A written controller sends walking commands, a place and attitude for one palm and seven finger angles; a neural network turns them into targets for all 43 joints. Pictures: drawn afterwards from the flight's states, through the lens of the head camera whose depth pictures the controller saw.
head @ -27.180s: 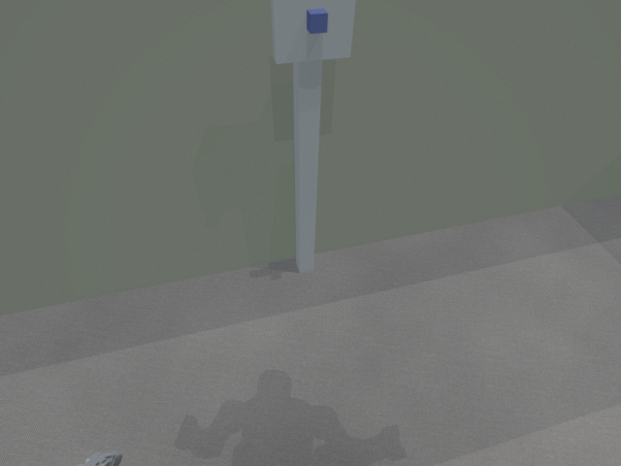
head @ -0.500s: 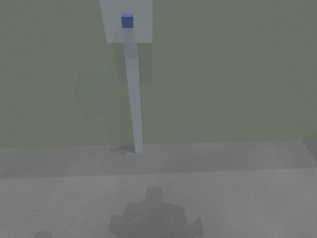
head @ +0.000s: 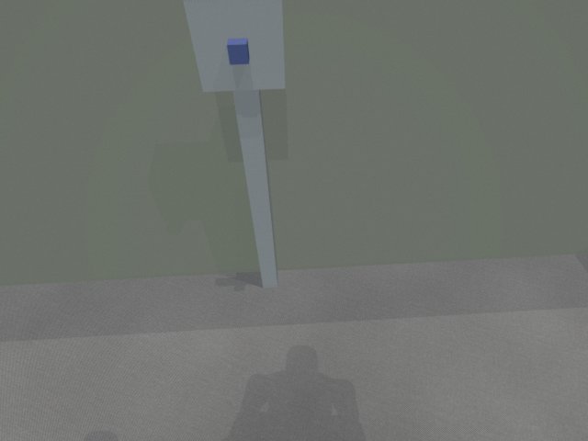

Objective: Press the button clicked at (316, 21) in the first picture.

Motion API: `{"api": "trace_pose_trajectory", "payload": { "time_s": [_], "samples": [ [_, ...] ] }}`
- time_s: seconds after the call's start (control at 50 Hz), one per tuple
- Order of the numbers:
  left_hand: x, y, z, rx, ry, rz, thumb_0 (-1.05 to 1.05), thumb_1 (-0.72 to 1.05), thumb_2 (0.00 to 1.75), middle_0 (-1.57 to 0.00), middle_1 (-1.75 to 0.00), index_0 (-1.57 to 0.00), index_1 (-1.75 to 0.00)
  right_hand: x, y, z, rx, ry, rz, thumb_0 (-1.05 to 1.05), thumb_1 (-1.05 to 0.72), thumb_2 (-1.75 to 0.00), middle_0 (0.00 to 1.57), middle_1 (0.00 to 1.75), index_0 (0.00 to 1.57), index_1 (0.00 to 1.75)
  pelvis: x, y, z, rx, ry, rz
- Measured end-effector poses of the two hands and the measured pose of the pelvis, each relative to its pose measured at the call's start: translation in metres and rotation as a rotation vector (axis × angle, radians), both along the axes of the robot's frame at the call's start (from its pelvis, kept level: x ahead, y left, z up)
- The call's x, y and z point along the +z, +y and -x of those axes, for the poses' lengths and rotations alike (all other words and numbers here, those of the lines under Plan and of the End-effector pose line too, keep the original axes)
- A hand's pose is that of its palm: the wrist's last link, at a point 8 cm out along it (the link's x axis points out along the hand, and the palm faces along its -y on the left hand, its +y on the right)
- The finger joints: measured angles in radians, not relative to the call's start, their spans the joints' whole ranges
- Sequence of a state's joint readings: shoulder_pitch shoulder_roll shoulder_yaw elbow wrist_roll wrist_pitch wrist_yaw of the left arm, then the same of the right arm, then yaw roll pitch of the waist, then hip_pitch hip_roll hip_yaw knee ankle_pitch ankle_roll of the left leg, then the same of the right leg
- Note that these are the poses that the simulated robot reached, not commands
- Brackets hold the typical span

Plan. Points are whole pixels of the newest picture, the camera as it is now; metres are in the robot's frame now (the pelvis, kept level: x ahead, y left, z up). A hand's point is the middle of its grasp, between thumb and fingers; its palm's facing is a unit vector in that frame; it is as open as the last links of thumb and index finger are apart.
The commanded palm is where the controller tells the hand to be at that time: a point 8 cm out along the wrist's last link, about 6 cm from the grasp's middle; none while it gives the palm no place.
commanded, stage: let the arm hang, fingers relaxed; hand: left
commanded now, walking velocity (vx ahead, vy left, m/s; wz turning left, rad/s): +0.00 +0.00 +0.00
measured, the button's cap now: (238, 50) +0.77 +0.15 +0.18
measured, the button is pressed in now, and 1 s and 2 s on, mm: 0 0 0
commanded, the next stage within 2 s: stand and wait in 0.34 s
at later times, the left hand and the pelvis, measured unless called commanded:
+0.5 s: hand out of the picture -0.02 +0.17 -0.18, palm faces +0.02 -0.98 -0.20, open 7.4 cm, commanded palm none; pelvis +0.00 +0.00 +0.00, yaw +0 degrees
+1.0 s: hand out of the picture +0.06 +0.21 -0.16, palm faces -0.02 -0.96 -0.29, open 7.4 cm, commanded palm none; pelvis +0.01 -0.01 +0.00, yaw -1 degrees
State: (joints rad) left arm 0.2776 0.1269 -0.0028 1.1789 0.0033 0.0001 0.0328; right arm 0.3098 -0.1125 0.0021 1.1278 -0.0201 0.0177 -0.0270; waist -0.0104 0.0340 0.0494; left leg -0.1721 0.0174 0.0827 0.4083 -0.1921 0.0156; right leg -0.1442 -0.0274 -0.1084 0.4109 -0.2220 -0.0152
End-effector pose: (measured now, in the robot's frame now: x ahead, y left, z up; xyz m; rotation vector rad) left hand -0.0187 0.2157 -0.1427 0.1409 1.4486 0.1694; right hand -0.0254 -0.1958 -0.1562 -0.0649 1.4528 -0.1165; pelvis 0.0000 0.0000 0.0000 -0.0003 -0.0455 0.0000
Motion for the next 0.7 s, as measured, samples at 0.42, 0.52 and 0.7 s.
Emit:
{"api": "trace_pose_trajectory", "payload": {
  "time_s": [0.42,0.52,0.7],
  "samples": [
    [-0.003,0.001,0.0,-0.008,0.0,0.006,0.01,0.91,0.9,-0.2,-0.3,-0.2,-0.3,0.005,-0.012,0.027,-0.039,0.049,0.04,0.01,-0.91,-0.89,0.2,0.3,0.2,0.3,-0.001,0.0,0.005,-0.009,0.006,0.0],
    [-0.002,0.005,-0.001,-0.009,0.006,-0.002,0.01,0.91,0.9,-0.2,-0.3,-0.2,-0.3,0.007,-0.019,0.02,-0.031,0.038,0.058,0.01,-0.91,-0.89,0.2,0.3,0.2,0.3,0.0,0.0,0.005,-0.008,0.007,0.001],
    [0.002,0.018,-0.02,-0.029,-0.03,-0.03,0.01,0.91,0.9,-0.2,-0.3,-0.2,-0.3,0.008,-0.034,-0.008,-0.007,-0.02,0.084,0.01,-0.91,-0.89,0.2,0.3,0.2,0.3,0.001,-0.001,0.003,-0.01,0.01,0.001]
  ]
}}
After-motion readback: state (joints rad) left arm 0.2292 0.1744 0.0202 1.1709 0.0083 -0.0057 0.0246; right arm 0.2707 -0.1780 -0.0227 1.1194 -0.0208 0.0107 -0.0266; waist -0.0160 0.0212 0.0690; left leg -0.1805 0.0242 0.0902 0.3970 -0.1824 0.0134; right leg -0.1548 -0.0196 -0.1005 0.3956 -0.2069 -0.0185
